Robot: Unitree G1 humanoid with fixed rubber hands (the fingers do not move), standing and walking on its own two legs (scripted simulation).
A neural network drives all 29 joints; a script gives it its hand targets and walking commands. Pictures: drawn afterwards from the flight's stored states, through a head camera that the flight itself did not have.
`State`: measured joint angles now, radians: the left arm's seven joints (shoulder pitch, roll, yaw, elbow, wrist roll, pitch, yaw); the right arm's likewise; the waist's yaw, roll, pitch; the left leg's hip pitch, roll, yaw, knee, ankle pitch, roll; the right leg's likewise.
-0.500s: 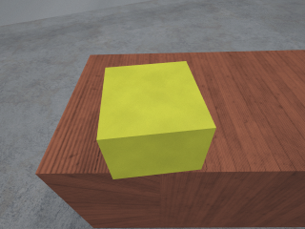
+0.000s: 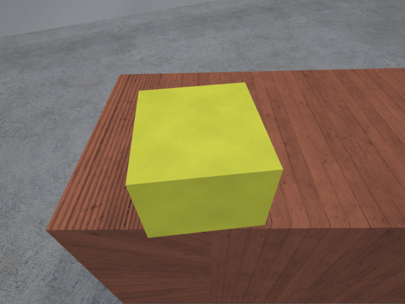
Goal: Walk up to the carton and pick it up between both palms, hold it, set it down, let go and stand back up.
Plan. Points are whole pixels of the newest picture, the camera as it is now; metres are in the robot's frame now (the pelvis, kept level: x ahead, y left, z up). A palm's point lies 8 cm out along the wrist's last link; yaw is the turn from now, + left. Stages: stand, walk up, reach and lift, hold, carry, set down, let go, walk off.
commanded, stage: stand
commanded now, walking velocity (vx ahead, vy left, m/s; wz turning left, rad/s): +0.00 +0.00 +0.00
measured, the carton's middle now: (199, 155) +0.46 +0.03 +0.04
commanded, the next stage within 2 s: none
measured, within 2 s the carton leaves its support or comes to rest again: neither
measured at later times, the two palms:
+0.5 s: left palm out of the picture -0.02 +0.22 -0.15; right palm out of the picture -0.02 -0.22 -0.14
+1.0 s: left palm out of the picture -0.03 +0.22 -0.15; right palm out of the picture -0.01 -0.22 -0.14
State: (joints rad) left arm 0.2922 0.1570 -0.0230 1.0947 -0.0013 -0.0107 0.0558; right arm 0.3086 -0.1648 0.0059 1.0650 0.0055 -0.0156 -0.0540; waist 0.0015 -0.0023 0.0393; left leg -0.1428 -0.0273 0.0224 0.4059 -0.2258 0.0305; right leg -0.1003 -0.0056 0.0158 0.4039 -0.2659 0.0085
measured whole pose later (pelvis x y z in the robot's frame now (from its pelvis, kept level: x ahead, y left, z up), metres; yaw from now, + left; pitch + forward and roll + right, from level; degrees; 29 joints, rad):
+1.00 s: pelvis -0.01 +0.00 +0.00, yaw +1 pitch -2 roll +0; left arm 0.31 0.16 -0.03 1.11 0.00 -0.01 0.06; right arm 0.31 -0.15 0.01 1.10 0.01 -0.02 -0.06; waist 0.00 -0.01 0.05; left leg -0.16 -0.04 0.01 0.41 -0.22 0.04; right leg -0.11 -0.02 0.00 0.41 -0.26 0.02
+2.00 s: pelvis +0.00 +0.01 +0.00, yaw +2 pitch -2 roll +0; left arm 0.31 0.16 -0.03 1.12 0.00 -0.01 0.06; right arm 0.30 -0.15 0.01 1.10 0.01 -0.02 -0.06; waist 0.00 -0.02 0.05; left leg -0.15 -0.05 0.00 0.41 -0.22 0.04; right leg -0.10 -0.04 -0.02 0.41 -0.27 0.03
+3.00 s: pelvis +0.00 +0.00 +0.00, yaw +3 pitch -2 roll +0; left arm 0.31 0.15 -0.03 1.12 0.00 -0.01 0.06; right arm 0.30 -0.15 0.01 1.11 0.01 -0.02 -0.06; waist 0.00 -0.01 0.05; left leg -0.16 -0.05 -0.02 0.41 -0.22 0.03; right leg -0.10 -0.03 -0.03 0.41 -0.27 0.02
